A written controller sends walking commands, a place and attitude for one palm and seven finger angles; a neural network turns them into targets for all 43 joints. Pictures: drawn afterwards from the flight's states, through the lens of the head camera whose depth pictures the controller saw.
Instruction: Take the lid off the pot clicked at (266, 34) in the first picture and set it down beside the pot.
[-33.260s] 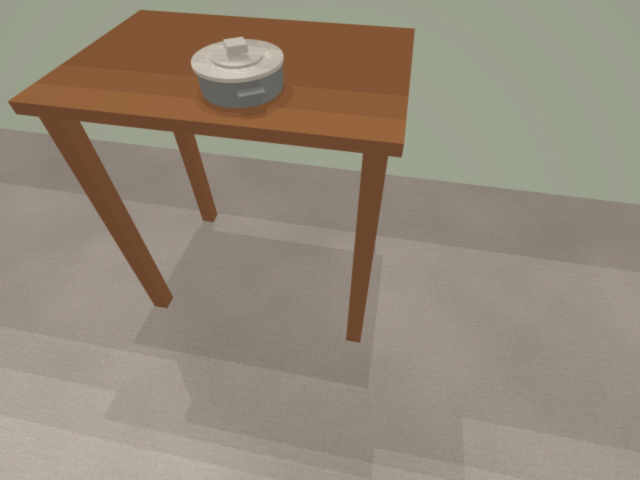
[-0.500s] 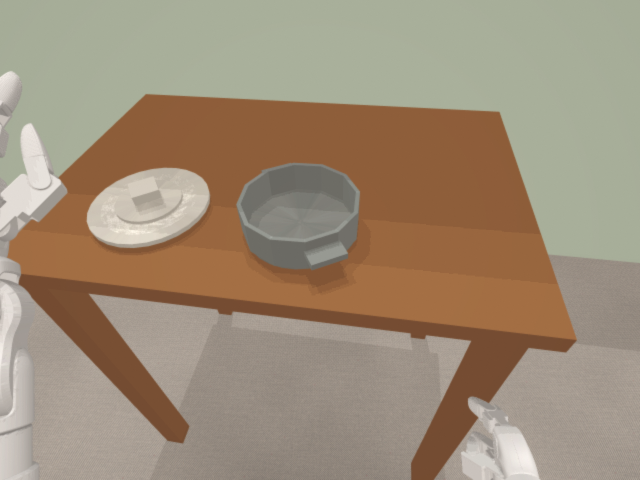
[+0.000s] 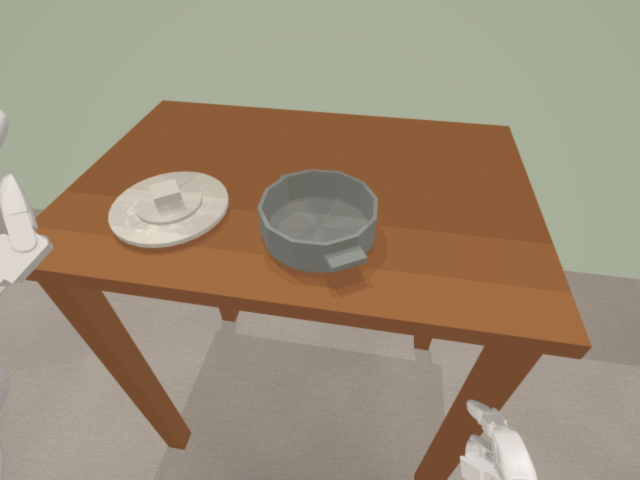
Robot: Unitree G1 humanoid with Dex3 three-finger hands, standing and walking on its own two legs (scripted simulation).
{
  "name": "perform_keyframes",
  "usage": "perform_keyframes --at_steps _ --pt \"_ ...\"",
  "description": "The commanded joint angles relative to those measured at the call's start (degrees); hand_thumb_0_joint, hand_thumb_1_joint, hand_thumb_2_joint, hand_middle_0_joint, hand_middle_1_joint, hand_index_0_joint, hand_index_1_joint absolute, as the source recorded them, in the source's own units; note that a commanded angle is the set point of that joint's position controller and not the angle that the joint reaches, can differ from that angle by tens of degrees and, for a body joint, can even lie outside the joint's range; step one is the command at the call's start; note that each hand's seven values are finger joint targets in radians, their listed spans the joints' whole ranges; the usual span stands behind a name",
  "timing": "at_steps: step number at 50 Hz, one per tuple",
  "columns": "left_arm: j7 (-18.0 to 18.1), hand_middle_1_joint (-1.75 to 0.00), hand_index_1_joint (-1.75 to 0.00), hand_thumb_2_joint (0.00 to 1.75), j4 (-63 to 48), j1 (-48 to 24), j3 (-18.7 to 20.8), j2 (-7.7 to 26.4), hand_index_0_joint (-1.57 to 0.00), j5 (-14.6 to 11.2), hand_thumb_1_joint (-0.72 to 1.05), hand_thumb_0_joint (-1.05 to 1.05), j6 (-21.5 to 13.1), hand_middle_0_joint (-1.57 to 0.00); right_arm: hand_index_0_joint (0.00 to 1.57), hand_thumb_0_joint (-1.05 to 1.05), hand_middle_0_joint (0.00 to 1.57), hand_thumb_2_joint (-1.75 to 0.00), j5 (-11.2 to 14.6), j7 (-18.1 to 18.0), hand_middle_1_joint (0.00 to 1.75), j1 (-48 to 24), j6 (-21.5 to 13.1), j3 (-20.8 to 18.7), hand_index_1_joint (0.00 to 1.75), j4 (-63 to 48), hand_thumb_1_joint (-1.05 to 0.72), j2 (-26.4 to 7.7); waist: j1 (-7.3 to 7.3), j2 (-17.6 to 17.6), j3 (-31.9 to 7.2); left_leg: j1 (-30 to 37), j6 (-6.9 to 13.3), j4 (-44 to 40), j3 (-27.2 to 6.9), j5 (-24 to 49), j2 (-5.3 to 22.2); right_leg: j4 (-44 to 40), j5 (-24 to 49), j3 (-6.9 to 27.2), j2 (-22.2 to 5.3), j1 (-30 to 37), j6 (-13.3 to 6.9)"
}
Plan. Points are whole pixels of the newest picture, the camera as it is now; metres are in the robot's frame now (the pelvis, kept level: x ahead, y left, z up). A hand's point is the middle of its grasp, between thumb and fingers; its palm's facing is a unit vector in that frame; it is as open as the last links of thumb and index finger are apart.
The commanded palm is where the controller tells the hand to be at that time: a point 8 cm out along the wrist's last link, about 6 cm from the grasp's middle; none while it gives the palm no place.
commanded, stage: draw the hand back to the body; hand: left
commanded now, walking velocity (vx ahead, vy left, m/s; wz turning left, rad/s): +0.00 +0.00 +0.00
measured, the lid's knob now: (165, 192) +0.49 +0.32 +0.10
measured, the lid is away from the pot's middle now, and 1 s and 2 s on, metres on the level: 0.25 0.25 0.25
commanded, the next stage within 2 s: step back with the hand held close in 0.22 s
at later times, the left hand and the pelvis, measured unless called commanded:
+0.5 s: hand (10, 244) +0.19 +0.26 +0.28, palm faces +0.51 -0.78 -0.36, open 7.5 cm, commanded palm +0.12 +0.30 +0.28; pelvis -0.01 +0.02 +0.00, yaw -1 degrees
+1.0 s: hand (27, 302) +0.15 +0.23 +0.26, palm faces +0.44 -0.77 -0.45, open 7.4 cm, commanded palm +0.08 +0.30 +0.28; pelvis -0.06 +0.02 -0.02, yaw +0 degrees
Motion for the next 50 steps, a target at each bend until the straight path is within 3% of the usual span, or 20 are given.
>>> perform_keyframes --at_steps 1,10,14,16,17,18,19,20,22,27,31,32,35,38,40,42,44,46,48,50 --pt "0.8 -0.3 -0.3 0.9 -13.4 -5.9 5.5 11.2 -0.2 -0.3 0.9 0.0 -2.6 -0.2 0.2 0.0 0.2 -0.9 -0.2 -0.4 0.3 -9.3 -3.3 -2.2 0.3 -9.9 -0.9 -5.9 0.14 1.1 -5.5 0.8 -1.0 -3.4 -3.2 12.3 3.4 -2.7 6.4 1.4 -2.9 -0.7 -0.4" --pt "1.3 -0.3 -0.3 0.9 -14.7 -6.1 4.6 10.4 -0.2 0.2 0.9 0.0 -2.2 -0.2 0.2 0.0 0.2 -0.9 -0.4 -0.8 0.3 -9.4 -3.5 -1.9 0.3 -9.8 -0.9 -5.6 0.15 2.3 -4.1 0.4 -1.5 -4.8 -4.6 7.7 3.6 -3.3 1.8 1.2 -2.5 -1.7 -0.6" --pt "1.3 -0.3 -0.3 0.9 -14.0 -5.4 5.5 11.0 -0.2 0.1 0.9 0.0 -1.8 -0.2 0.2 0.0 0.2 -0.9 -0.5 -0.7 0.3 -9.6 -3.4 -1.8 0.3 -9.8 -0.9 -5.7 0.36 0.1 -4.3 -0.5 -1.6 -5.0 -4.9 8.4 3.7 -3.0 2.5 1.1 -2.4 -0.9 -0.6" --pt "1.4 -0.3 -0.3 0.9 -15.9 -7.2 4.9 11.0 -0.2 0.4 0.9 0.0 -1.9 -0.2 0.2 0.0 0.2 -0.9 -0.6 -0.6 0.3 -9.9 -3.5 -1.7 0.3 -9.7 -0.9 -5.6 0.37 2.9 -4.2 -0.2 -1.9 -5.1 -5.0 8.5 3.7 -2.9 2.5 1.2 -2.4 -1.1 -0.7" --pt "2.9 -0.3 -0.3 0.9 -17.5 -14.8 13.6 19.9 -0.2 0.8 0.9 0.0 -5.2 -0.2 0.2 0.0 0.2 -0.9 0.2 -0.7 0.3 -9.2 -1.8 -0.6 0.3 -13.6 -0.9 -7.4 -1.86 6.0 3.7 -5.3 -0.6 -5.0 -7.2 0.6 5.0 -4.2 1.2 7.3 -4.6 -7.9 -0.6" --pt "2.8 -0.3 -0.3 0.9 -17.2 -15.5 10.2 17.1 -0.2 1.6 0.9 0.0 -6.5 -0.2 0.2 0.0 0.2 -0.9 -0.1 -1.1 0.3 -9.9 -1.3 -0.9 0.3 -12.6 -0.9 -6.8 -2.08 1.7 0.6 -6.4 -0.2 -3.9 -8.1 -1.0 4.6 -4.6 0.2 7.9 -5.8 -8.2 -0.1" --pt "2.7 -0.3 -0.3 0.9 -11.3 -8.3 9.0 14.0 -0.2 1.6 0.9 0.0 -6.1 -0.2 0.2 0.0 0.2 -0.9 0.2 -1.5 0.3 -7.7 -0.7 -1.6 0.3 -12.6 -0.9 -7.4 -2.67 -2.8 -1.1 -4.8 0.1 -2.6 -8.3 1.0 5.2 -4.5 1.2 8.6 -6.6 -9.0 0.0" --pt "2.2 -0.3 -0.3 0.9 -9.7 -4.4 6.8 11.5 -0.2 2.0 0.9 0.0 -5.3 -0.2 0.2 0.0 0.2 -0.9 0.4 -1.3 0.3 -6.9 0.0 -2.0 0.3 -12.9 -0.9 -7.4 -3.0 -3.9 -3.1 -3.5 0.2 -1.5 -7.9 3.6 5.7 -3.8 3.5 8.8 -7.2 -9.3 0.1" --pt "1.9 -0.3 -0.3 0.9 -12.9 -2.4 6.5 11.5 -0.2 2.3 0.9 0.0 -5.4 -0.2 0.2 0.0 0.2 -0.9 0.5 -1.0 0.3 -7.1 1.0 -2.5 0.3 -14.1 -0.9 -7.6 -3.19 -1.3 -7.7 -2.2 0.2 -1.1 -7.4 8.3 6.2 -1.0 8.0 8.0 -7.2 -8.2 0.3" --pt "2.9 -0.3 -0.3 0.9 -21.7 5.0 11.3 15.8 -0.2 2.8 0.9 0.0 -5.7 -0.2 0.2 0.0 0.2 -0.9 0.5 -0.9 0.3 -6.8 2.7 -3.7 0.3 -16.0 -0.9 -7.8 -2.81 1.4 -12.5 -5.9 0.2 -0.5 -9.0 16.9 8.3 5.1 11.2 5.9 -6.2 -6.0 0.8" --pt "3.6 -0.3 -0.3 0.9 -25.1 10.0 13.2 16.2 -0.2 2.4 0.9 0.0 -5.8 -0.2 0.2 0.0 0.2 -0.9 0.8 -0.7 0.3 -5.8 3.4 -4.4 0.3 -16.8 -0.9 -7.5 -3.16 2.5 -12.6 -8.8 -0.1 0.2 -10.3 24.5 10.5 9.5 7.5 4.7 -5.4 -7.0 1.3" --pt "3.9 -0.3 -0.3 0.9 -27.4 10.5 14.3 17.4 -0.2 2.3 0.9 0.0 -6.2 -0.2 0.2 0.0 0.2 -0.9 0.6 -0.6 0.3 -5.8 3.0 -4.5 0.3 -17.2 -0.9 -7.6 -3.06 3.5 -14.2 -7.4 0.0 0.0 -10.5 27.5 10.9 11.1 4.7 4.2 -4.7 -7.7 1.6" --pt "4.5 -0.3 -0.3 0.9 -26.0 10.3 14.6 16.6 -0.2 2.1 0.9 0.0 -5.9 -0.2 0.2 0.0 0.2 -0.9 0.6 -0.5 0.3 -4.4 2.6 -5.0 0.3 -16.5 -0.9 -7.6 -3.5 7.1 -12.2 -8.3 0.0 -1.4 -11.3 31.7 14.1 16.6 -8.1 3.2 -3.8 -11.3 2.0" --pt "5.4 -0.3 -0.3 0.9 -22.4 9.2 14.4 15.8 -0.2 2.0 0.9 0.0 -5.4 -0.2 0.2 0.0 0.2 -0.9 0.6 -0.5 0.3 -2.6 1.7 -5.2 0.3 -15.5 -0.9 -7.9 -4.09 5.0 -11.0 -7.8 0.9 0.4 -10.8 33.4 14.9 16.9 -8.8 3.5 -3.9 -12.7 1.9" --pt "5.6 -0.3 -0.3 0.9 -20.7 7.6 14.4 16.1 -0.2 2.2 0.9 0.0 -5.2 -0.2 0.2 0.0 0.2 -0.9 0.7 -0.6 0.3 -2.6 1.8 -5.3 0.3 -15.5 -0.9 -8.1 -4.35 1.3 -10.6 -9.9 0.9 2.6 -10.7 30.0 14.4 13.9 -3.2 4.9 -5.2 -10.8 1.6" --pt "5.5 -0.3 -0.3 0.9 -21.2 6.6 14.7 16.4 -0.2 2.5 0.9 0.0 -5.3 -0.2 0.2 0.0 0.2 -0.9 0.7 -0.6 0.3 -3.2 2.1 -5.5 0.3 -15.3 -0.9 -8.2 -4.43 -1.7 -11.5 -12.2 0.4 4.9 -10.2 19.7 11.8 11.6 3.2 7.9 -7.1 -9.4 0.3" --pt "5.4 -0.3 -0.3 0.9 -19.6 7.1 14.1 15.9 -0.2 2.6 0.9 0.0 -5.1 -0.2 0.2 0.0 0.2 -0.9 1.5 -0.5 0.3 -3.0 2.9 -5.5 0.3 -15.2 -0.9 -7.7 -5.4 -5.7 -8.7 -16.9 0.0 9.7 -9.4 0.5 8.7 6.2 5.5 13.0 -11.6 -12.1 -1.6" --pt "5.8 -0.3 -0.3 0.9 -21.1 8.0 14.2 16.9 -0.2 2.7 0.9 0.0 -5.8 -0.2 0.2 0.0 0.2 -0.9 1.8 -0.5 0.3 -1.8 3.1 -5.2 0.3 -14.1 -0.9 -6.5 -6.33 -10.2 -8.9 -14.6 -1.1 17.6 -7.0 -7.4 4.7 0.5 2.9 17.6 -17.5 -17.1 -3.7" --pt "6.2 -0.3 -0.3 0.9 -23.2 10.0 14.2 17.0 -0.2 2.5 0.9 0.0 -6.6 -0.2 0.2 0.0 0.2 -0.9 1.8 -0.5 0.3 -1.7 2.9 -4.9 0.3 -14.0 -0.9 -5.5 -6.15 -9.1 -11.1 -13.8 -1.6 24.1 -5.5 -8.9 3.6 -0.4 6.1 17.4 -20.6 -17.2 -5.5" --pt "6.6 -0.3 -0.3 0.9 -24.4 10.5 14.4 16.9 -0.2 2.7 0.9 0.0 -6.8 -0.2 0.2 0.0 0.2 -0.9 1.7 -0.9 0.3 -1.6 2.2 -4.5 0.3 -14.5 -0.9 -5.2 -5.97 -7.3 -10.7 -14.9 -1.5 18.7 -5.9 -7.2 4.9 2.8 11.0 14.0 -19.1 -15.0 -4.7"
